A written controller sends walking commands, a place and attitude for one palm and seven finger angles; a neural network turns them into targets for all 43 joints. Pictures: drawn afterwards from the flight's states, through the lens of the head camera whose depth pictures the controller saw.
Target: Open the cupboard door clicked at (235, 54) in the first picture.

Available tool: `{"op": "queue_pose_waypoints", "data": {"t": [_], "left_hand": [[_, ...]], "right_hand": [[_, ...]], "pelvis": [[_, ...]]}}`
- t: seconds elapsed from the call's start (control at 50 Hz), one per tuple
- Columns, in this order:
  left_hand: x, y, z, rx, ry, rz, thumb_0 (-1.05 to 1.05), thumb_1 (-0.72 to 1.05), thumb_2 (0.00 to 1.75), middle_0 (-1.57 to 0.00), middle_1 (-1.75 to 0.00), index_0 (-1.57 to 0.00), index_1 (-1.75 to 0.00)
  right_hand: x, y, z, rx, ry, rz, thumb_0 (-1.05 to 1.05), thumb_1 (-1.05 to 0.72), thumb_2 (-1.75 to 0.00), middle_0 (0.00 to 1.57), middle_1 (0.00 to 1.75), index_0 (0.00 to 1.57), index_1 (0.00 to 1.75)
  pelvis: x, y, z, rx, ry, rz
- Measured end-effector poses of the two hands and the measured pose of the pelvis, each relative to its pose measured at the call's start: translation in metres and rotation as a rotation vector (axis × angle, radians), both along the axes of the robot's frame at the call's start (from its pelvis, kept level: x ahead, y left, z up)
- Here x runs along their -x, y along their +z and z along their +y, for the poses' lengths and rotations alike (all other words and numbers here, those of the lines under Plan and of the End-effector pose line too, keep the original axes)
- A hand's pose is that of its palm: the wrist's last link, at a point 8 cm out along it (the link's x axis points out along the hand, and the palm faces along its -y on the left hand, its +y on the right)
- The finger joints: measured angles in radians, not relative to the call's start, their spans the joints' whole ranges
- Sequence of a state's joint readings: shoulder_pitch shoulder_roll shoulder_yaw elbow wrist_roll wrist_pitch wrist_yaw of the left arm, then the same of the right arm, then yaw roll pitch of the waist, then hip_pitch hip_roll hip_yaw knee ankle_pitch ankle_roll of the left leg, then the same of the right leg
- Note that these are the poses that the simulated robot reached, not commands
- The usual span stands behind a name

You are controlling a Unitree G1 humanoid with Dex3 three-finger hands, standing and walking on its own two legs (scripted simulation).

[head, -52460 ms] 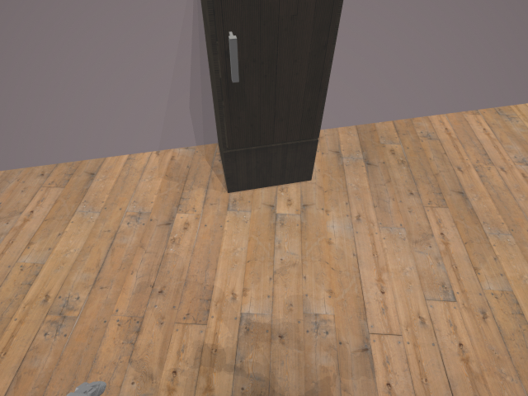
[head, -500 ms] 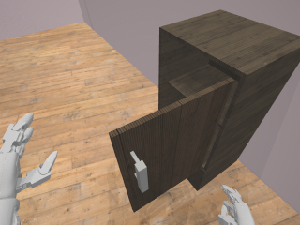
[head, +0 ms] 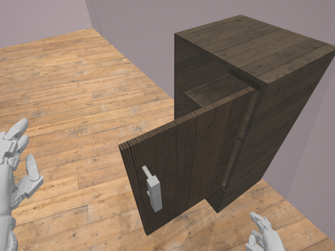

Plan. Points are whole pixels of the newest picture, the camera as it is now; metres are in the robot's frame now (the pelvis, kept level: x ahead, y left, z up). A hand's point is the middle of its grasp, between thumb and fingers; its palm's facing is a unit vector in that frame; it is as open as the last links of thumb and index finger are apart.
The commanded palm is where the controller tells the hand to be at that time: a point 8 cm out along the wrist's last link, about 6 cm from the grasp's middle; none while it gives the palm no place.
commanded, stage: step back with the hand held close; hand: left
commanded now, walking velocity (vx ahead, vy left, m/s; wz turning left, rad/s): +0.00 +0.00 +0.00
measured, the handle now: (151, 188) +0.29 +0.09 -0.04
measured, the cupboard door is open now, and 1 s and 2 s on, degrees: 88 88 88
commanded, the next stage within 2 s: stop stepping back and stand still in 1.74 s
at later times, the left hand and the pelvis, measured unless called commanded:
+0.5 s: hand (26, 196) +0.15 +0.27 +0.16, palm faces +0.38 -0.76 -0.52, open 7.4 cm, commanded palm +0.09 +0.31 +0.17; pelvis -0.05 +0.01 -0.01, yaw -1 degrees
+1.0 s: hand out of the picture +0.10 +0.28 +0.16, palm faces +0.49 -0.72 -0.49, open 7.4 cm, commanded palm +0.04 +0.31 +0.17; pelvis -0.10 +0.01 -0.03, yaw +1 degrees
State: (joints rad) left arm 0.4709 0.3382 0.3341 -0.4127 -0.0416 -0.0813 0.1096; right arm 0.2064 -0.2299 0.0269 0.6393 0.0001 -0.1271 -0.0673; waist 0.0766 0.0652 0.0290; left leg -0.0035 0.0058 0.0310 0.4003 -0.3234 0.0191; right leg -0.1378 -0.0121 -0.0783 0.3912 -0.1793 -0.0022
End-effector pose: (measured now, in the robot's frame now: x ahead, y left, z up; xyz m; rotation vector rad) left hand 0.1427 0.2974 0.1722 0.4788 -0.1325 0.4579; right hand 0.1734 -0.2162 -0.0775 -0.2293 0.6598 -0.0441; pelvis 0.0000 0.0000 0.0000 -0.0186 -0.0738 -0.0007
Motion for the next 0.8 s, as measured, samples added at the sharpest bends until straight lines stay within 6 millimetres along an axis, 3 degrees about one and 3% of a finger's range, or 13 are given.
{"op": "queue_pose_waypoints", "data": {"t": [0.2, 0.32, 0.46, 0.64, 0.8], "left_hand": [[0.000, 0.009, 0.004, -0.053, -0.005, -0.050, 0.02, 0.89, 0.90, -0.21, -0.30, -0.21, -0.30], [0.002, 0.003, -0.002, -0.083, -0.073, 0.010, 0.02, 0.89, 0.90, -0.21, -0.30, -0.21, -0.30], [0.023, 0.004, 0.002, -0.130, -0.103, 0.018, 0.02, 0.89, 0.90, -0.22, -0.30, -0.21, -0.31], [0.056, 0.003, 0.009, -0.144, -0.055, -0.058, 0.02, 0.89, 0.90, -0.22, -0.30, -0.21, -0.31], [0.071, -0.001, 0.008, -0.146, -0.065, -0.105, 0.02, 0.89, 0.90, -0.22, -0.30, -0.21, -0.31]], "right_hand": [[0.009, 0.003, -0.005, 0.007, -0.018, 0.007, 0.01, -0.90, -0.90, 0.21, 0.30, 0.20, 0.30], [0.026, 0.004, -0.018, 0.036, -0.083, 0.024, 0.01, -0.90, -0.90, 0.21, 0.30, 0.21, 0.30], [0.054, 0.002, -0.026, 0.064, -0.139, 0.053, 0.01, -0.90, -0.90, 0.21, 0.30, 0.20, 0.30], [0.086, -0.005, -0.017, 0.062, -0.119, 0.048, 0.01, -0.90, -0.90, 0.21, 0.30, 0.20, 0.30], [0.109, -0.010, -0.012, 0.072, -0.103, 0.059, 0.01, -0.90, -0.90, 0.21, 0.30, 0.21, 0.30]], "pelvis": [[0.012, 0.000, -0.003, -0.001, 0.002, 0.032], [0.025, -0.001, 0.002, -0.011, -0.011, 0.070], [0.045, -0.005, 0.007, -0.024, -0.015, 0.076], [0.073, -0.014, 0.009, -0.029, -0.010, 0.065], [0.090, -0.019, 0.010, -0.016, 0.005, 0.068]]}}
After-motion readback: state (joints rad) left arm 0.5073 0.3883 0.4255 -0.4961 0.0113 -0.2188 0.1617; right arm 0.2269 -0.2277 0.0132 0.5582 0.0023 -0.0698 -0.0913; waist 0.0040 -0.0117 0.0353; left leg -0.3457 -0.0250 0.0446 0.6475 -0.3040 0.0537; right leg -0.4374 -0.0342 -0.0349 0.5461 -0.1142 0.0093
